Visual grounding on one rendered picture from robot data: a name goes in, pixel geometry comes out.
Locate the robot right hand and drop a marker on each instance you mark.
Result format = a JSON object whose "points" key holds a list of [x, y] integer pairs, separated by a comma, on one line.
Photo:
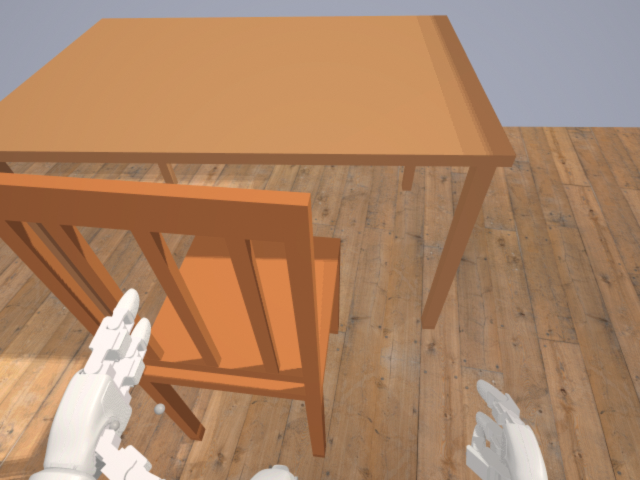
{"points": [[515, 453]]}

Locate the chair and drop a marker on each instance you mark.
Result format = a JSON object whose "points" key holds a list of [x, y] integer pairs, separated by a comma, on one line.
{"points": [[249, 311]]}

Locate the robot left hand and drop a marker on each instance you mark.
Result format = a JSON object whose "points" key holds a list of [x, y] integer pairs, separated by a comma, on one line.
{"points": [[98, 394]]}

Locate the table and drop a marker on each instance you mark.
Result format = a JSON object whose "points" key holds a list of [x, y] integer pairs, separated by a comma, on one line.
{"points": [[322, 90]]}

